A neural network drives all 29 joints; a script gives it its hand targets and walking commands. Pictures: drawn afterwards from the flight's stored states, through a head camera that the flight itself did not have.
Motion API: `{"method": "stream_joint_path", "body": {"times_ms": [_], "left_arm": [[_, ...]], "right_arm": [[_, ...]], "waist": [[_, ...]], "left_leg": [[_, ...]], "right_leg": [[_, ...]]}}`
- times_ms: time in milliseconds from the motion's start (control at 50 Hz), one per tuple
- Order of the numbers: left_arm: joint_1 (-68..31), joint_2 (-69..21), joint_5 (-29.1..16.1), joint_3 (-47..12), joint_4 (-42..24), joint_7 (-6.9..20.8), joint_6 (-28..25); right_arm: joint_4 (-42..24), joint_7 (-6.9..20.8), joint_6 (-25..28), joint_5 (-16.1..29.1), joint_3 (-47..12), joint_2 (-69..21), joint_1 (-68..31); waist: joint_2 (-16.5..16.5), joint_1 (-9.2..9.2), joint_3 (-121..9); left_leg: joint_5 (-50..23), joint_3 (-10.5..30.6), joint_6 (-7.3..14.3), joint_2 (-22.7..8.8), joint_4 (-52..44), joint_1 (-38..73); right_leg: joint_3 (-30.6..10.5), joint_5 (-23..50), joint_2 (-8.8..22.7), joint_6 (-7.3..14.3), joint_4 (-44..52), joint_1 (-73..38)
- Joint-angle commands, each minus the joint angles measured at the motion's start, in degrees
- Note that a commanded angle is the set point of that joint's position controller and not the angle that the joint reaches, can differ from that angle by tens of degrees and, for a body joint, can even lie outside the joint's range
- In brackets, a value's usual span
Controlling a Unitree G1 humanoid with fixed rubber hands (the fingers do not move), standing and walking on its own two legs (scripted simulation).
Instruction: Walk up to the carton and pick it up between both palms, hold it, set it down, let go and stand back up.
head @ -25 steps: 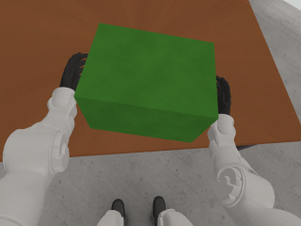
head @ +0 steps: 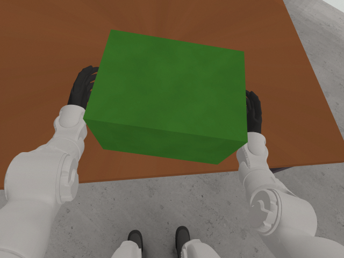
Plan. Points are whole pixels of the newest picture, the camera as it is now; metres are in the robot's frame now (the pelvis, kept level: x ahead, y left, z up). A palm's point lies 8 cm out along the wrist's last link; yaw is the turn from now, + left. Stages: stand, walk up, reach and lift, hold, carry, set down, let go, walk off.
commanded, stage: set down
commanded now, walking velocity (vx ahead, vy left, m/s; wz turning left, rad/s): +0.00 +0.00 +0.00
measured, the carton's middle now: (169, 103) +0.47 -0.03 -0.03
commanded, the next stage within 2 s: none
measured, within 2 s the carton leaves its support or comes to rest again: neither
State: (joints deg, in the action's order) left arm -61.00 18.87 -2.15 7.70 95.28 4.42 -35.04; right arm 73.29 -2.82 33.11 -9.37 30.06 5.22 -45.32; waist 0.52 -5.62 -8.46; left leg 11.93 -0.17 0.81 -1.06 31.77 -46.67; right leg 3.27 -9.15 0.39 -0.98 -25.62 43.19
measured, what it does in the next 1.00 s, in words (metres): stands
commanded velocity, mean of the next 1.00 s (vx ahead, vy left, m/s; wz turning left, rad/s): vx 0.00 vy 0.00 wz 0.00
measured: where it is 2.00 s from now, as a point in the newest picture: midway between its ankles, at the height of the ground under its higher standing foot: outside the picture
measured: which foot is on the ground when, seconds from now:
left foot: down 0.00-1.00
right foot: down 0.00-1.00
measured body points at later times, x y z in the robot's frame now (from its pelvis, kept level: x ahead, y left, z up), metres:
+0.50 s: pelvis -0.01 +0.00 -0.01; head +0.15 +0.03 +0.42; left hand +0.48 +0.18 -0.01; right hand +0.41 -0.23 -0.01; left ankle +0.00 +0.10 -0.72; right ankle +0.00 -0.13 -0.72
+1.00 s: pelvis -0.02 -0.01 -0.04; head +0.10 +0.01 +0.40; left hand +0.48 +0.20 +0.01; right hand +0.40 -0.29 +0.01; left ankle +0.00 +0.10 -0.72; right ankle +0.00 -0.13 -0.72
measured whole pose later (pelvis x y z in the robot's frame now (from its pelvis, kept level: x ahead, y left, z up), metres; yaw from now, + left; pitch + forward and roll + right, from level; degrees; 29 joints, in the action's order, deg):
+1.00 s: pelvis -0.02 -0.01 -0.04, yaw -2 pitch +30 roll -2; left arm -61.1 25.9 -24.6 -13.0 85.9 4.4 -19.3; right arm 72.0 -3.5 16.2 26.1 -2.3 18.9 -50.4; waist 0.9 -6.3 -15.4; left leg 18.1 0.1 0.3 -1.8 48.0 -59.6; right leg 1.9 -15.3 -0.5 -0.6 -43.7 58.1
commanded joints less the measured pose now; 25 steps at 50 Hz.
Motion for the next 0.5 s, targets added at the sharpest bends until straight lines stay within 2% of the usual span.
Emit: {"method": "stream_joint_path", "body": {"times_ms": [0,20,60,80,100,120,140,160,200,220,240,280,300,320,340,360,380,400,440,460,480], "left_arm": [[-25.59,-8.64,2.05,-2.68,-6.89,2.46,0.00],[-26.58,-10.37,1.37,-3.61,-8.27,2.53,0.24],[-27.61,-13.63,1.79,-3.66,-7.79,3.30,0.18],[-26.88,-14.47,2.38,-4.17,-7.73,3.58,-0.37],[-25.41,-11.00,2.46,-3.64,-7.44,3.13,-0.86],[-26.37,-10.64,2.49,-3.65,-8.53,2.80,-0.90],[-25.22,-6.12,1.81,-2.85,-8.26,1.87,-0.81],[-26.13,-6.88,0.68,-4.13,-7.89,1.63,-0.14],[-26.10,-10.42,0.05,-5.26,-7.01,2.32,0.86],[-26.41,-9.32,0.02,-5.49,-6.22,2.52,0.91],[-26.38,-10.47,0.26,-5.16,-6.93,2.81,0.71],[-26.92,-13.10,1.67,-5.40,-7.30,3.40,0.23],[-27.08,-7.77,1.46,-4.97,-7.43,2.69,0.03],[-26.61,-10.39,1.38,-5.43,-7.28,2.54,0.57],[-27.57,-11.79,1.81,-4.75,-8.72,2.64,0.62],[-27.54,-11.45,1.96,-4.59,-8.06,2.75,0.53],[-26.62,-8.96,1.62,-4.46,-8.46,2.29,0.33],[-27.47,-10.88,1.53,-5.15,-7.92,2.41,0.74],[-26.96,-10.43,1.94,-3.94,-6.99,2.93,0.87],[-24.73,-5.36,1.07,-3.94,-7.17,2.14,0.69],[-26.06,-7.04,-0.54,-6.50,-6.09,1.99,1.27]], "right_arm": [[0.00,3.60,-0.38,-1.48,-10.37,-5.86,-23.53],[-0.33,3.08,-0.57,-1.02,-10.97,-7.75,-24.60],[-1.28,3.49,-0.77,-1.80,-11.38,-11.39,-25.78],[-2.15,3.74,0.14,-2.46,-11.03,-11.37,-25.37],[-2.00,3.60,0.74,-1.36,-11.26,-7.03,-24.28],[-1.94,3.28,0.78,-0.73,-11.46,-7.11,-25.17],[-1.20,2.88,0.75,1.63,-11.98,-2.25,-23.87],[0.17,2.57,-0.16,3.19,-13.21,-3.63,-25.21],[0.37,2.41,-0.79,3.26,-13.58,-6.64,-25.54],[0.85,2.46,-0.87,3.39,-13.22,-4.82,-25.47],[-0.57,2.67,-0.58,2.63,-13.19,-6.81,-25.85],[-0.25,3.19,0.05,0.12,-11.68,-8.76,-26.32],[0.11,3.14,-0.07,1.18,-10.86,-1.93,-25.86],[1.21,3.07,-0.35,1.19,-11.15,-4.77,-26.19],[-0.42,3.40,-0.36,0.94,-10.99,-6.94,-27.07],[-0.13,3.54,-0.48,0.08,-10.34,-6.43,-26.50],[-0.16,3.33,-0.45,0.78,-10.20,-3.39,-25.49],[1.82,3.20,-0.89,0.82,-10.68,-6.68,-25.92],[0.63,3.41,-0.96,-0.09,-10.13,-6.02,-26.82],[0.99,2.89,-1.15,1.83,-11.09,-0.37,-24.16],[1.66,2.33,-1.59,3.04,-12.58,-2.85,-25.79]], "waist": [[6.65,-1.74,-42.06],[5.67,-2.16,-42.70],[5.68,-1.70,-43.67],[7.05,-1.78,-45.07],[7.86,-1.25,-46.25],[8.23,-1.37,-46.92],[9.30,-0.86,-47.87],[7.80,-1.71,-46.23],[6.79,-2.03,-43.78],[7.53,-1.95,-43.59],[6.60,-1.42,-43.68],[7.21,-2.20,-44.13],[9.38,-1.60,-46.15],[8.55,-2.03,-43.32],[8.61,-1.20,-44.32],[8.48,-1.94,-44.86],[9.14,-1.71,-45.79],[8.41,-2.71,-43.06],[7.47,-2.11,-42.92],[8.03,-1.52,-45.27],[6.98,-2.57,-44.26]], "left_leg": [[-24.34,-1.74,-6.10,-0.34,3.37,29.73],[-23.75,-1.67,-5.71,-0.35,3.58,28.67],[-23.55,-1.75,-5.67,-0.14,3.78,28.89],[-25.71,-2.09,-6.39,-0.03,4.30,30.08],[-28.68,-2.23,-7.22,-0.13,5.25,31.75],[-30.29,-2.18,-7.31,-0.08,5.66,32.32],[-32.39,-2.40,-7.56,0.03,6.28,32.73],[-30.06,-1.66,-6.94,-0.14,6.08,31.29],[-26.99,-1.07,-6.35,-0.27,6.00,29.97],[-27.03,-0.87,-6.69,-0.43,6.22,31.03],[-25.59,-1.01,-6.38,-0.43,6.23,30.85],[-27.11,-0.90,-7.03,-0.60,6.38,32.03],[-29.50,-1.29,-7.96,-0.72,6.62,34.27],[-29.33,-0.49,-7.90,-1.01,6.39,35.21],[-29.24,-0.95,-7.48,-0.73,6.49,34.26],[-27.77,-1.16,-7.47,-0.57,6.18,33.72],[-28.95,-1.36,-7.64,-0.50,6.29,33.91],[-27.93,-0.43,-7.36,-0.71,6.52,32.84],[-25.83,-0.95,-6.92,-0.43,6.15,31.48],[-27.49,-1.40,-7.12,-0.35,6.44,32.52],[-25.00,-0.68,-6.47,-0.52,6.27,30.99]], "right_leg": [[2.10,18.54,-0.25,0.77,-1.05,-12.52],[2.31,18.50,-0.33,0.40,-1.45,-12.79],[2.61,17.70,-0.17,0.34,-1.68,-11.79],[3.01,19.17,-0.33,0.64,-1.79,-11.48],[2.95,21.29,-0.73,0.88,-2.18,-11.49],[2.86,21.65,-0.96,0.92,-2.10,-11.38],[2.40,23.25,-1.18,1.15,-2.68,-11.55],[2.33,21.38,-1.11,0.78,-2.57,-11.35],[2.72,18.76,-0.71,0.45,-2.71,-9.68],[2.92,18.15,-0.83,0.70,-2.93,-8.30],[3.08,16.31,-0.72,0.56,-2.74,-7.63],[3.63,16.97,-0.96,0.69,-2.65,-7.17],[3.51,17.26,-1.35,1.30,-2.72,-6.31],[3.92,15.56,-1.40,1.30,-1.81,-5.09],[3.72,14.98,-1.26,1.34,-1.37,-4.80],[3.50,15.17,-1.12,1.17,-1.41,-4.98],[3.42,16.86,-1.28,1.31,-1.98,-5.64],[3.46,16.27,-1.02,1.09,-2.11,-5.57],[3.62,15.20,-0.93,0.82,-2.33,-6.02],[3.11,17.44,-1.25,0.95,-2.93,-7.15],[3.20,15.73,-1.10,0.78,-2.69,-6.37]]}}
